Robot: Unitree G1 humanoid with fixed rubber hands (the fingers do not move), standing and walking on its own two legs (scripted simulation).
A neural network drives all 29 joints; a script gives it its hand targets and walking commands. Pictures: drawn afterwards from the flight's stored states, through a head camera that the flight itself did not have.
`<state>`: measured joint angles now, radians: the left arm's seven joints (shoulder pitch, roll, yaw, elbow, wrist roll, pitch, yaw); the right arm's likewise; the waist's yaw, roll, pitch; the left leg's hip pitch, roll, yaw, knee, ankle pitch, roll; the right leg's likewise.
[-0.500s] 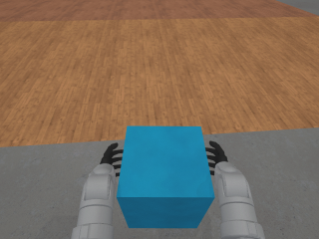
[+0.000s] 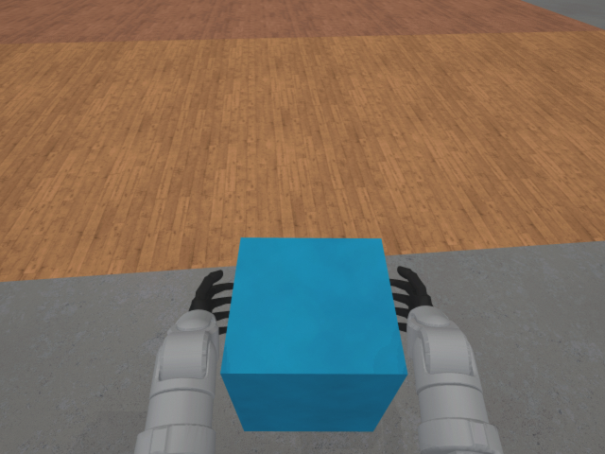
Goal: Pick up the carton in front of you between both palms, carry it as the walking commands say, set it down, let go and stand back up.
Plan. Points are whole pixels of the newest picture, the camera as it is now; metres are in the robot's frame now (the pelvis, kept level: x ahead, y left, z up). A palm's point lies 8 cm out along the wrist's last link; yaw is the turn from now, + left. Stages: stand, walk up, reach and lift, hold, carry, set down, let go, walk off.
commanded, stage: carry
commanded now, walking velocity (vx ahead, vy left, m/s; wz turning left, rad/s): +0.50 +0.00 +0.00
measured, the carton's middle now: (309, 338) +0.30 +0.00 -0.03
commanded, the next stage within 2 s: none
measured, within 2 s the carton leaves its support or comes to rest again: neither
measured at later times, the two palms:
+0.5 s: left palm (228, 234) +0.43 +0.13 +0.08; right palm (413, 236) +0.42 -0.17 +0.08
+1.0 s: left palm (262, 139) +0.73 +0.10 +0.09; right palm (394, 138) +0.75 -0.20 +0.08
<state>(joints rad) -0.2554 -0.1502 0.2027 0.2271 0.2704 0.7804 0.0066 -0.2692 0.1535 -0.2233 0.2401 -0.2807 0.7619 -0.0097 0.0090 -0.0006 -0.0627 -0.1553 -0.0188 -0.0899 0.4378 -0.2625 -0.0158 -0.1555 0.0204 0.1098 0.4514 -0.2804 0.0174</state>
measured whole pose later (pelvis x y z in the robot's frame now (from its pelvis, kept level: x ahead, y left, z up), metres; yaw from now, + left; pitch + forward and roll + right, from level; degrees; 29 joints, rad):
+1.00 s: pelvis +0.47 -0.05 +0.00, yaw +1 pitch +5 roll +2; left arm -0.15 -0.13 0.11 -0.39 0.10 1.21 0.09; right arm -0.17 0.13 -0.10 -0.38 -0.12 1.21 -0.10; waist 0.03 0.00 -0.07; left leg -0.61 0.07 0.16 0.62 -0.10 0.01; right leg 0.00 -0.03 -0.21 0.24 -0.33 -0.02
